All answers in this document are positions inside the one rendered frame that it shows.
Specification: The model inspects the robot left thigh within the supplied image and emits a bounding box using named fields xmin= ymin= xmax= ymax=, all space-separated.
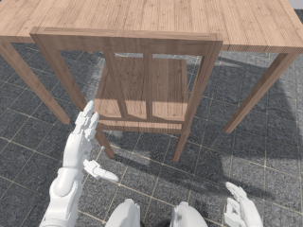
xmin=105 ymin=201 xmax=140 ymax=227

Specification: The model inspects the table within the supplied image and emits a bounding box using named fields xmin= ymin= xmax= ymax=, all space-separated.
xmin=0 ymin=0 xmax=303 ymax=133

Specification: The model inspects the robot thigh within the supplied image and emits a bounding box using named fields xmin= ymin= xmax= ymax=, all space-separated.
xmin=105 ymin=201 xmax=140 ymax=227
xmin=171 ymin=204 xmax=208 ymax=227

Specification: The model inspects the robot left forearm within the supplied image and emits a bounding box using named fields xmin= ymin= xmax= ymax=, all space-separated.
xmin=39 ymin=166 xmax=84 ymax=227

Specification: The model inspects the chair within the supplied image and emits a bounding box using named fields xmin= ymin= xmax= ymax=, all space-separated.
xmin=28 ymin=26 xmax=223 ymax=162

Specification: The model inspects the robot right thigh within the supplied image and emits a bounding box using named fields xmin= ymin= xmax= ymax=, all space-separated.
xmin=171 ymin=204 xmax=208 ymax=227

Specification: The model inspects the robot right hand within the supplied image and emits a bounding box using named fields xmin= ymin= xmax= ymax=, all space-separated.
xmin=224 ymin=182 xmax=263 ymax=227

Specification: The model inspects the robot left hand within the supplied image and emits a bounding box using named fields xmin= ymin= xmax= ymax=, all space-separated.
xmin=62 ymin=100 xmax=119 ymax=182

